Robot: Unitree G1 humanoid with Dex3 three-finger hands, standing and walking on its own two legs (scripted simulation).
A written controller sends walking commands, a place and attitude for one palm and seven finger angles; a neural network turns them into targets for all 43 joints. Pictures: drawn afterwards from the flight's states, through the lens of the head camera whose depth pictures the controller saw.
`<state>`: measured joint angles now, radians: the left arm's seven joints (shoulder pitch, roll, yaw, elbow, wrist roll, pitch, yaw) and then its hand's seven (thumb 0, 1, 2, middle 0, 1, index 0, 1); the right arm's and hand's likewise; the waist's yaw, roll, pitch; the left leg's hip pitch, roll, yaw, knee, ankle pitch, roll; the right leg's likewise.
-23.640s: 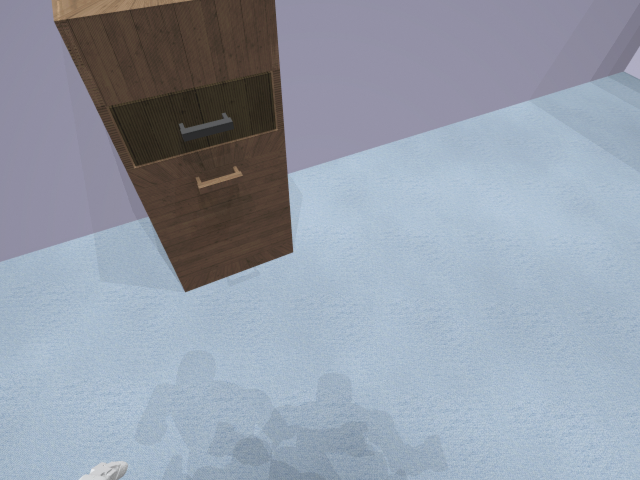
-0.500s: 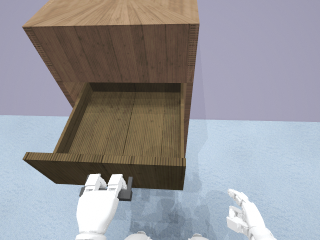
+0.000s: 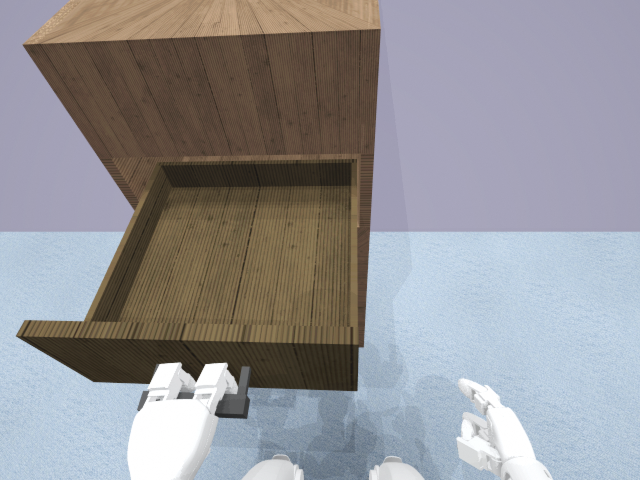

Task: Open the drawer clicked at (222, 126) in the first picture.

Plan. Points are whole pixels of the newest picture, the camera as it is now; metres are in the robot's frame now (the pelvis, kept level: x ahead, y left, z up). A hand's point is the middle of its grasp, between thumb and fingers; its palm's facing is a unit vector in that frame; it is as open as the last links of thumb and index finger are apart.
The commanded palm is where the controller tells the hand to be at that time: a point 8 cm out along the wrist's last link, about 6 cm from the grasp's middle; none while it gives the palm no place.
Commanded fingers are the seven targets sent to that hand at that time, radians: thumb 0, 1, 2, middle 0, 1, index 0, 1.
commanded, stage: open the thumb to release the handle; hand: left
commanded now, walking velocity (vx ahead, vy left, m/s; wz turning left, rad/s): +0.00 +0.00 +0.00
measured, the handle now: (198, 388) +0.23 +0.18 -0.01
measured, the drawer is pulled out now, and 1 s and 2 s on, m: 0.30 0.30 0.29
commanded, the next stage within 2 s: lift the hand off the handle in 0.58 s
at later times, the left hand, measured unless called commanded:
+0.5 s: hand (194, 433) +0.19 +0.17 -0.03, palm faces -0.01 -0.12 -0.99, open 10.2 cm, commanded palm +0.16 +0.17 +0.02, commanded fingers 0.00 -0.50 0.30 -0.30 -1.20 -0.30 -1.20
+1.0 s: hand (194, 429) +0.19 +0.18 -0.03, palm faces +0.03 -0.10 -0.99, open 13.3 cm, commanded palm +0.17 +0.18 +0.02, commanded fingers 0.00 -0.50 0.30 -0.30 -1.20 -0.30 -1.20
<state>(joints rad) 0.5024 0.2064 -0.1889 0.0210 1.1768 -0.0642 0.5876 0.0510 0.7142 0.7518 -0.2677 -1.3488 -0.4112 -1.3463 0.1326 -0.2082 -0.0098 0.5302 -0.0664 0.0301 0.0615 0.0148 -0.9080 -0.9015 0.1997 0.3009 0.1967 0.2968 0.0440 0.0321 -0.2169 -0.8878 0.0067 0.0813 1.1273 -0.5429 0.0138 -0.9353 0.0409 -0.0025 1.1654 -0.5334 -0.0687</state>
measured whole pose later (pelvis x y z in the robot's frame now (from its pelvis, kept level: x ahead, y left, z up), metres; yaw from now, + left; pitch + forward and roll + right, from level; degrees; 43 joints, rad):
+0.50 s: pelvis -0.01 +0.00 +0.01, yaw +2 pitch +16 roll +2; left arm 0.36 0.21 -0.23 0.15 1.17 0.02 0.62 0.00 0.00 0.51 -0.29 -1.25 -0.41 -1.27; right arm 0.11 -0.22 -0.03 0.58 -0.05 0.04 0.01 0.01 -0.91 -0.90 0.20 0.30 0.20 0.30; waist 0.06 0.04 -0.19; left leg -0.86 -0.01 0.05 1.08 -0.50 0.01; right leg -0.89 0.03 -0.03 1.11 -0.50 -0.07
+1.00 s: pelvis -0.02 +0.00 +0.01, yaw +2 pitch +15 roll +1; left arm 0.26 0.21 -0.29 0.23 1.18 0.06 0.66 -0.01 -0.49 0.30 -0.31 -1.25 -0.41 -1.23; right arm 0.10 -0.21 -0.03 0.62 -0.04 0.05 -0.02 0.01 -0.91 -0.90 0.20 0.30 0.20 0.30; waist 0.06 0.05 -0.17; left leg -0.87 -0.01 0.04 1.08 -0.48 0.02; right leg -0.89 0.02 -0.04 1.10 -0.48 -0.06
